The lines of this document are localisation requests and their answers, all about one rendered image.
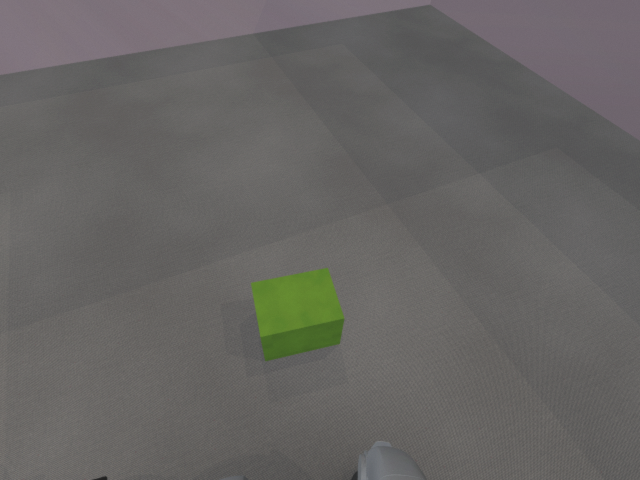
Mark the carton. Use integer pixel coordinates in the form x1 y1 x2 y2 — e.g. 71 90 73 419
251 268 344 361

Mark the robot right shin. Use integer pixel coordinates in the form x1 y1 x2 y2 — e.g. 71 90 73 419
371 441 391 449

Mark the right robot thigh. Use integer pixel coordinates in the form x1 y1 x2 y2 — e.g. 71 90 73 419
358 446 427 480

